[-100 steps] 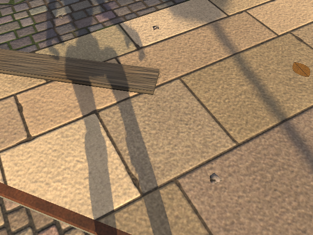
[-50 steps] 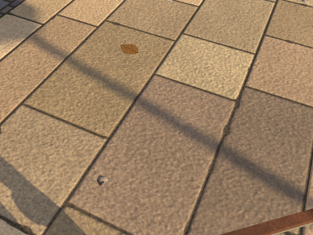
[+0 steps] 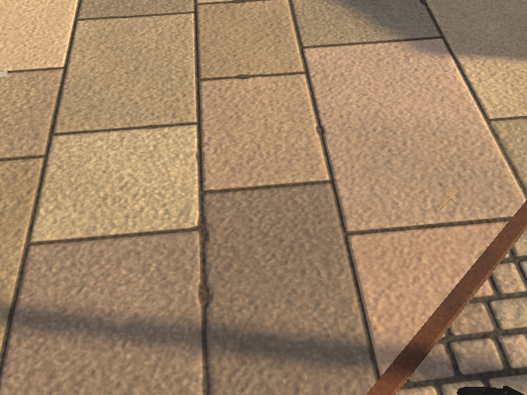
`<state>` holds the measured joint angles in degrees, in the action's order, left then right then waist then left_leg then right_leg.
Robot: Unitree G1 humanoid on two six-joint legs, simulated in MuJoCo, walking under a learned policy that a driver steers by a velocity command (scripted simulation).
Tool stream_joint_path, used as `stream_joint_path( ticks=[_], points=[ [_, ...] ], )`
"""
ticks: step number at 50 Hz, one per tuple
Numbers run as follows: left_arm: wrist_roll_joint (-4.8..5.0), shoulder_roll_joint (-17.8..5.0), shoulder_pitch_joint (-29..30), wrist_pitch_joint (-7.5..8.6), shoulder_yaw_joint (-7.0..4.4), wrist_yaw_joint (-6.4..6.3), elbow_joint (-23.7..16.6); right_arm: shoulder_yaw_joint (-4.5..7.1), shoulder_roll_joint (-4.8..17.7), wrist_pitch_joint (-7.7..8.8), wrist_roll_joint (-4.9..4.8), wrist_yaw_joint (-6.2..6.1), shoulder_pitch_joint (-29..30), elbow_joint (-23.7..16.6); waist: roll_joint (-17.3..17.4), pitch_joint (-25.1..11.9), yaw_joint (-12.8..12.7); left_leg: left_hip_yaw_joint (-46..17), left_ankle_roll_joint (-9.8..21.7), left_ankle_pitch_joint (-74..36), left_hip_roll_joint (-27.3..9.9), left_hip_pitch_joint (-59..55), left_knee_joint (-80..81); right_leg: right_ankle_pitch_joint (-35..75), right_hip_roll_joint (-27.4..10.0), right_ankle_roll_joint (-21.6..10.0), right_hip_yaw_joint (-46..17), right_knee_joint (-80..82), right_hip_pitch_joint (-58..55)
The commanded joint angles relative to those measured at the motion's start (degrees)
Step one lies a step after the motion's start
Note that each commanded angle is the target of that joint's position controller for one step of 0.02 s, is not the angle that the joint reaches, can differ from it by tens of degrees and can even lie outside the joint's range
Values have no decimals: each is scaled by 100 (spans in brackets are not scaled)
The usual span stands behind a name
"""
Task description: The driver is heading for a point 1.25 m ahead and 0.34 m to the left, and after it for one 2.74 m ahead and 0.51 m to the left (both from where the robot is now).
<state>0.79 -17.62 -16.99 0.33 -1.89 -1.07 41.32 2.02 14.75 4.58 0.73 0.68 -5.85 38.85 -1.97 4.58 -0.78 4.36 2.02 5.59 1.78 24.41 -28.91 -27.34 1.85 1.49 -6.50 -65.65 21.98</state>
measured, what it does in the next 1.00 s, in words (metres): walks ahead: right foot 0.03 m lower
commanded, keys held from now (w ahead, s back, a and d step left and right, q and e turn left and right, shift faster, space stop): no key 0.68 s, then w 0.32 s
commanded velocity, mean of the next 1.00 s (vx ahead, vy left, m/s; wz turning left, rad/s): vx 0.12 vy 0.00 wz -0.04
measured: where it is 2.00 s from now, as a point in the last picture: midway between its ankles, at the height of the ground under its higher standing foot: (284, 301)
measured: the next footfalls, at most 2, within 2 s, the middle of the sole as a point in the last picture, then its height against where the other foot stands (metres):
right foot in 0.24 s outside the picture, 0.03 m lower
right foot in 1.38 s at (337, 348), level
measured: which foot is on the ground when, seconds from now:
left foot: down 0.00-1.00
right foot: up 0.00-0.22, down 0.24-0.94, up 0.96-1.00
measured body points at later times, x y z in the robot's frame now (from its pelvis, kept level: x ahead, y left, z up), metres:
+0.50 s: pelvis +0.10 -0.05 -0.01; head +0.11 -0.06 +0.44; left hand +0.22 +0.18 -0.13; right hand +0.19 -0.31 -0.15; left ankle +0.11 +0.12 -0.72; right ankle +0.11 -0.14 -0.76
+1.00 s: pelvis +0.17 +0.00 -0.01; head +0.18 +0.01 +0.44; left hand +0.19 +0.26 -0.15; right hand +0.23 -0.28 -0.14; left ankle +0.14 +0.10 -0.72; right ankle +0.10 -0.13 -0.72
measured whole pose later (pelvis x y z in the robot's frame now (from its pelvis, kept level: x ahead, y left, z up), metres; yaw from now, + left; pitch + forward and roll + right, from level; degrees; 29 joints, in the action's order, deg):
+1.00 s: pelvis +0.17 +0.00 -0.01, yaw -1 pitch +1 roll +1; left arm 1.3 -14.2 -21.4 1.6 -3.4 -1.4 52.4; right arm 3.3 14.0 5.6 -0.6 -0.2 -13.4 58.0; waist -3.2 -0.6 0.7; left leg 5.2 2.3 23.9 0.5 17.2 -40.5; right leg -24.7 0.7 -1.6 -5.4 -44.9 14.9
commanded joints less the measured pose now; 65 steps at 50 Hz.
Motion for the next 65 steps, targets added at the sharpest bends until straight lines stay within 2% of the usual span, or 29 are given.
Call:
stream_joint_path(
  ticks=[1, 4, 8, 11, 12, 13, 14, 15, 16, 21, 23, 24, 26, 29, 34, 36, 38, 40, 42, 44, 46, 47, 48, 49, 50, 52, 55, 60, 65],
  points=[
    [-41, -198, -552, -43, -82, -38, -241, 129, 483, 37, -2, -48, 38, -123, 707, -723, -225, -1287, 1191, -1510, -1376, -537, 1385, 94, -425, 76, 123, 900, -37],
    [-134, -59, -397, -12, 2, -28, -228, 225, 731, 4, -53, -53, 30, 37, 828, -1034, -135, -863, 1253, -2202, -1314, -461, 1299, 1262, -462, 140, 193, 2353, -822],
    [-89, -300, -123, -130, -82, 37, -248, 261, 849, -181, -122, -114, 34, 149, 663, -1013, -78, -1064, 1051, 212, -1428, -233, 1009, 2099, -487, 40, 100, 3141, -1277],
    [-167, -192, -80, -176, -116, 74, -209, 78, 389, -310, -37, -111, -54, 287, 418, -676, -132, -891, 495, 1943, -972, 381, 137, 1924, -274, -92, 406, 4020, -1900],
    [-202, -417, -63, -157, -149, 44, -281, -23, 98, -332, 57, -86, -254, 343, -260, -533, -16, -544, 75, 2364, -540, 547, -919, 1972, -899, -228, -347, 4544, -1818],
    [-249, -436, 162, -133, -50, 4, -518, -75, -90, -379, 139, -91, -548, 454, -1136, -530, 221, -147, -391, 3275, -208, 724, -2628, 3396, -1711, -476, -1136, 4565, -1496],
    [-427, -686, 420, -89, -91, 47, -543, 1, 217, -430, -39, -144, -907, 378, -1630, -567, 365, -486, -449, 3232, -339, 348, -2494, 2247, -2084, -1277, -1588, 5007, -420],
    [-372, -518, 728, -25, -113, 88, -537, 95, 600, -479, -72, -233, -660, 390, -1300, -216, 262, -514, -550, 2716, -495, 275, -2598, 1087, -1764, -1363, -1641, 5221, -154],
    [-349, -312, 750, 27, -50, 108, -422, 171, 724, -506, -53, -287, -481, 431, -1082, -81, 189, -557, -557, 2419, -517, 400, -2697, 911, -1577, -1211, -1503, 5196, -174],
    [-231, -88, 634, 130, 37, 64, -30, 65, 291, -460, -1, -288, -688, 749, -590, -784, 351, -523, -623, 1103, -589, -690, -1048, 3718, -1140, -857, -705, 4397, -846],
    [-159, -154, 164, 151, -29, 59, 143, 103, 643, -461, -7, -257, -551, 780, -122, -874, 110, -718, -508, -66, -676, -989, -589, 3337, -788, -502, -524, 4409, -1039],
    [-126, -236, 95, 116, -76, 38, 198, 135, 657, -479, -37, -251, -469, 880, 230, -773, 68, -661, -403, 320, -579, -726, -704, 3152, -672, -356, -328, 4433, -1203],
    [-136, -149, 276, 74, -79, 11, 240, 73, 377, -479, -52, -265, -412, 1008, 199, -764, 176, -666, -430, 507, -574, -678, -614, 3635, -722, -283, -304, 4330, -1447],
    [-140, -41, 189, -7, -108, -11, 396, 63, 331, -446, -58, -306, -493, 1211, 104, -845, 206, -615, -466, 651, -569, -629, -622, 4357, -732, -368, -238, 4267, -1731],
    [-148, -10, 158, -65, -159, 9, 637, 82, 366, -470, -61, -394, -423, 1452, 48, -620, 244, -532, -419, 648, -531, -614, -581, 3627, -614, -408, -146, 4409, -1548],
    [-112, -23, -10, -96, -178, -5, 778, 90, 308, -484, -71, -405, -541, 1624, -127, -644, 201, -228, -390, 1551, -302, -553, -785, 1412, -547, -529, -232, 4684, -1506],
    [-74, -390, -236, -101, -273, -20, 814, 118, 365, -422, -123, -407, -202, 1520, -688, -134, -34, 53, -314, 2261, -120, 233, -1463, -1477, -1081, -991, -1183, 5383, -1327],
    [-93, -505, -350, 2, -303, -45, 821, 129, 418, -258, -217, -363, 59, 1386, -1037, 318, -138, -117, -101, 2348, -300, 789, -1934, -2072, -1652, -1375, -2064, 5840, -1244],
    [-80, -481, -456, 98, -313, -59, 846, 133, 371, -98, -271, -259, 91, 1389, -973, 343, -126, -257, 149, 2608, -465, 1069, -2112, -1612, -1804, -1480, -2160, 5846, -1474],
    [6, -472, -235, 114, -311, -54, 772, 125, 275, 22, -292, -138, -108, 1490, -752, 207, 98, -114, 347, 2439, -422, 457, -1371, -1170, -1627, -1341, -1696, 5699, -1267],
    [51, -394, 177, 114, -288, -41, 646, 202, 335, 57, -205, -71, -1077, 1949, -529, -119, 591, 151, 358, 1415, -80, -1590, -540, -650, -1050, -1050, -858, 5196, -94],
    [37, -123, 525, 169, -200, -59, 480, 321, 677, 56, -177, -67, -1705, 2128, 61, -158, 897, -672, 538, 1989, -505, -2229, -93, -212, -542, -733, -160, 4256, 626],
    [41, 165, 712, 277, -135, -82, 217, 457, 1243, 84, -184, -81, -2223, 2181, 1487, -271, 1026, -3016, 1232, 2907, -1694, -3009, 1003, 492, 180, -321, 678, 2319, 1697],
    [50, -53, 939, 413, -188, -68, 112, 384, 1144, 148, -55, -102, -2400, 2139, 1680, -393, 1137, -4761, 1842, 2766, -2558, -3215, 1712, -584, 204, -198, 88, 582, 2481],
    [122, -136, 791, 519, -214, 14, 169, 262, 821, 219, -33, -110, -1968, 2018, 1113, -105, 818, -4401, 1740, 2482, -2523, -3083, 1606, -271, -116, -305, -252, -193, 2892],
    [98, -135, 691, 593, -214, 95, 300, 159, 593, 235, -128, -71, -1602, 1911, 647, 173, 530, -3213, 1314, 1600, -2187, -2940, 1677, 698, -603, -432, 38, -187, 3103],
    [82, -77, 805, 528, -255, 182, 317, 38, 376, 154, -97, -39, -1753, 1979, 639, 171, 388, -1911, 947, 191, -1637, -2658, 2034, 1377, -742, -362, 428, 319, 2478],
    [50, 421, 1964, 477, -59, 304, -27, 45, 652, 66, -108, -207, -1869, 1880, 681, 316, 558, -638, 788, -423, -1091, -1762, 2450, 2690, -319, -146, 1113, 2897, 1106],
    [69, -1, 2364, 479, -132, 399, -243, 154, 837, 64, -219, -209, -2066, 1962, 749, 317, 368, -638, 710, -1352, -1675, -2683, 2169, 2801, -356, -464, 807, 3600, 932]
  ],
)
